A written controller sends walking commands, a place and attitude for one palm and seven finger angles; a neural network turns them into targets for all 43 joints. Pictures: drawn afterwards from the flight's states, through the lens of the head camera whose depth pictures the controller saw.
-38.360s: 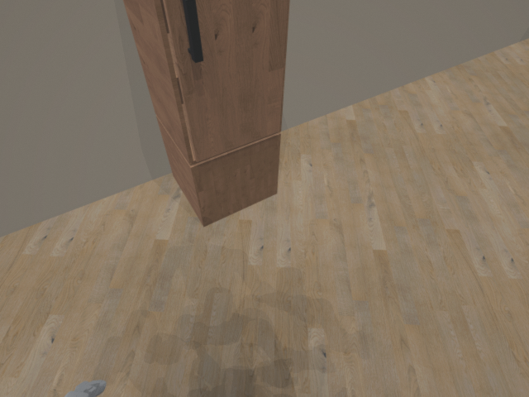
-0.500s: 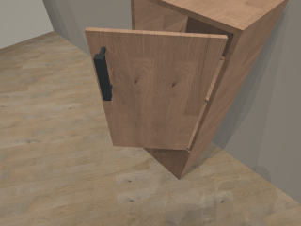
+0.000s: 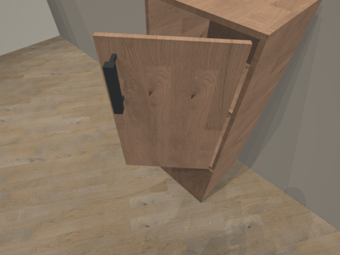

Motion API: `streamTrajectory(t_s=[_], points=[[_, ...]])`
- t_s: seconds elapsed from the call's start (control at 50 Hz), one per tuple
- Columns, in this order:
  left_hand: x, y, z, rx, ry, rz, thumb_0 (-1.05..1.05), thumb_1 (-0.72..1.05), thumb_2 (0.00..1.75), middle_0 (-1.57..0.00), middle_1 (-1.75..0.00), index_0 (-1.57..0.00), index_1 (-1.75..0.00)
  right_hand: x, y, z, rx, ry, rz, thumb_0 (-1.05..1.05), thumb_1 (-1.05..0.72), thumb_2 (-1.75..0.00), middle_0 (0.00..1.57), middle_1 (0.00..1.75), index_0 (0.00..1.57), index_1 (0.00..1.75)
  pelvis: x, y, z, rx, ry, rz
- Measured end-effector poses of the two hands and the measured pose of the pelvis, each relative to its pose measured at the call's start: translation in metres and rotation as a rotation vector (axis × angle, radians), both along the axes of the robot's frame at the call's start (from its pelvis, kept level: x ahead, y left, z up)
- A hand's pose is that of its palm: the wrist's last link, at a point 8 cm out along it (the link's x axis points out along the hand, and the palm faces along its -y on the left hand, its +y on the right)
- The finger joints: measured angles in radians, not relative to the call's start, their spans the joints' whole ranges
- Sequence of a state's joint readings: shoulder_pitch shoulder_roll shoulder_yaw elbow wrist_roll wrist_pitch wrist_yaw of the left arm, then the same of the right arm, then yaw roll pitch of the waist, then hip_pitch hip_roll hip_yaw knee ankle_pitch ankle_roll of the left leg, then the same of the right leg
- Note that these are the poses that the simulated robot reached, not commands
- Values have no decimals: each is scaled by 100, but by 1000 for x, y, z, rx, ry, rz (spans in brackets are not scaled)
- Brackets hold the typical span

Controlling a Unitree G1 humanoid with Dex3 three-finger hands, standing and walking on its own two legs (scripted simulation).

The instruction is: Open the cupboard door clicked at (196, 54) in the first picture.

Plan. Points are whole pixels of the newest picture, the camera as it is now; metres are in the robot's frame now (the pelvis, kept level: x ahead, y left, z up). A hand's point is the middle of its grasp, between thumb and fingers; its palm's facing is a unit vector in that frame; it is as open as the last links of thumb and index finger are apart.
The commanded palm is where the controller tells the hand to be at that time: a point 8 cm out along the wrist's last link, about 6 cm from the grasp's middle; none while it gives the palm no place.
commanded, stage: look again from close up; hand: left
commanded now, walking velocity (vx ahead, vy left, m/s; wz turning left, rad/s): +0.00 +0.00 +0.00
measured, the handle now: (116, 85) +0.49 +0.18 +0.13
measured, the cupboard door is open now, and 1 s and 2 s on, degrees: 41 41 41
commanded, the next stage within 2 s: raise the hand with hooked fingers in 0.08 s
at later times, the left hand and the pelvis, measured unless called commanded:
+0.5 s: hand (93, 233) +0.17 +0.18 -0.01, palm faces +0.05 -1.00 -0.07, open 8.1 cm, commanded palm +0.11 +0.25 -0.03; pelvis -0.05 -0.03 -0.05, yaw +2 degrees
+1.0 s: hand (65, 219) +0.18 +0.23 +0.03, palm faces +0.07 -1.00 -0.05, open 11.0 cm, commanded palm +0.14 +0.27 +0.04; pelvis -0.05 -0.03 -0.04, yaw +3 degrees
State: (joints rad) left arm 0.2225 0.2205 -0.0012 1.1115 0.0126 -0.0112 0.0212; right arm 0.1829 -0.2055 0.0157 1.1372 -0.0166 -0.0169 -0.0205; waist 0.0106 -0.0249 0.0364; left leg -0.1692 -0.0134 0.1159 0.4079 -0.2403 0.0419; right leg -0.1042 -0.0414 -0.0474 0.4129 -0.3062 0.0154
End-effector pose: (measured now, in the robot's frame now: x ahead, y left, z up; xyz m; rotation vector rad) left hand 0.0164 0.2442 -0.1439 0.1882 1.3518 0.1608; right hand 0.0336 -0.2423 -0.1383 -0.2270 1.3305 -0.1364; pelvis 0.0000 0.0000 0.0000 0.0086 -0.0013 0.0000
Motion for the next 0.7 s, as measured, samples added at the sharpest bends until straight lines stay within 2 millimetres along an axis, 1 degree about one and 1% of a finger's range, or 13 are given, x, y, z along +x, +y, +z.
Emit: streamTrajectory(t_s=[0.2, 0.22, 0.24, 0.34, 0.38, 0.4, 0.44, 0.48, 0.52, 0.56, 0.6, 0.64, 0.7], points=[[0, -7, -1, -2, 1, -7, 0, 90, 90, -20, -30, -20, -30, -5, -3, 0, 2, 11, -8, 0, -91, -90, 21, 30, 20, 30, -1, -3, 0, -5, 7, -1], [9, -6, 5, -8, -57, 55, 1, 90, 90, -20, -30, -20, -30, -2, -3, 1, 1, -24, -15, 0, -91, -90, 21, 30, 20, 30, -3, -3, -1, -7, 9, 5], [26, -3, 18, 2, -187, 89, 1, 90, 90, -20, -30, -20, -30, 3, -4, 5, -6, -88, -7, 1, -91, -90, 21, 30, 20, 30, -4, -4, -1, -3, 8, 6], [113, 1, 114, 47, -867, 103, 1, 86, 88, -20, -33, -20, -32, 43, -7, 16, 4, -401, 28, 1, -91, -90, 21, 30, 20, 30, -14, -10, -10, 16, 41, 53], [133, 0, 138, 28, -1077, 62, 1, 84, 87, -20, -35, -20, -34, 62, -11, 18, 9, -490, 50, 1, -91, -90, 21, 30, 20, 30, -22, -14, -17, 6, 74, 52], [138, -2, 146, 12, -1163, 28, 1, 82, 86, -20, -36, -20, -35, 71, -14, 19, 11, -531, 60, 1, -91, -90, 21, 30, 20, 30, -26, -16, -22, 4, 95, 48], [140, -7, 149, -32, -1294, -58, 1, 78, 85, -20, -38, -21, -38, 89, -20, 21, 11, -612, 84, 1, -91, -90, 21, 30, 20, 30, -35, -22, -34, 3, 137, 42], [132, -11, 142, -77, -1347, -141, 0, 74, 83, -21, -41, -21, -40, 105, -27, 22, 6, -685, 112, 1, -91, -90, 21, 30, 20, 30, -43, -28, -47, 2, 163, 41], [119, -11, 128, -115, -1329, -164, 0, 70, 81, -21, -43, -21, -43, 118, -33, 24, -5, -745, 135, 1, -91, -90, 21, 30, 20, 30, -49, -33, -58, -1, 174, 43], [103, -7, 116, -130, -1287, -129, 0, 65, 79, -22, -46, -22, -46, 127, -37, 26, -19, -785, 153, 1, -91, -90, 21, 30, 20, 30, -53, -37, -65, -5, 175, 50], [90, -1, 112, -112, -1266, -76, 1, 61, 78, -22, -49, -22, -49, 132, -38, 28, -31, -804, 170, 1, -91, -90, 21, 30, 20, 30, -55, -41, -68, -12, 171, 58], [82, 4, 117, -74, -1281, -43, 1, 56, 76, -23, -52, -23, -52, 132, -38, 28, -38, -806, 187, 1, -91, -90, 21, 30, 20, 30, -56, -44, -68, -23, 162, 68], [84, 6, 134, -42, -1338, -63, 1, 49, 73, -23, -57, -23, -56, 126, -34, 24, -36, -779, 210, 1, -91, -90, 20, 30, 20, 30, -56, -48, -66, -36, 148, 81]])
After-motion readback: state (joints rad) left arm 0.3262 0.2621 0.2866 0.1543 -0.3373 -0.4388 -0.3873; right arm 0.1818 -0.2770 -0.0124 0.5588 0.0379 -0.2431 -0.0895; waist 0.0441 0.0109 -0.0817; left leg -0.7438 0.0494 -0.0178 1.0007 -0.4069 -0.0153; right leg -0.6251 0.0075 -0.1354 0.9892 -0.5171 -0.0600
